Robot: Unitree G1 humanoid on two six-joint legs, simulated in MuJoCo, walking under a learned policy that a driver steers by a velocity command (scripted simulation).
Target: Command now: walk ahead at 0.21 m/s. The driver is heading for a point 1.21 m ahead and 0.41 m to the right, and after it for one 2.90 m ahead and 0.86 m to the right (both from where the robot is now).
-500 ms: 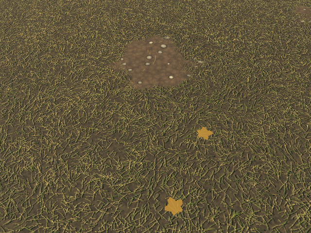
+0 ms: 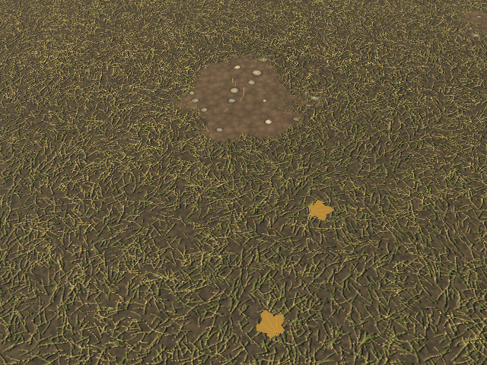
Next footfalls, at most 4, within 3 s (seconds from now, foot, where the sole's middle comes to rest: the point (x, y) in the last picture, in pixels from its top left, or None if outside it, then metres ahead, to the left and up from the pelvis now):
0.28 left None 0.09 0.16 -0.78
0.84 right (280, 347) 0.64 -0.07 -0.93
1.20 left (260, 228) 1.10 -0.02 -0.93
1.70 right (386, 213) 1.18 -0.51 -0.93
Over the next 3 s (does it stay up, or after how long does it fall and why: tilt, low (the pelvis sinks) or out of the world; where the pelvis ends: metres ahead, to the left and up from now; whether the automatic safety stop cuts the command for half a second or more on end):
stays up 1.96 -0.96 -0.19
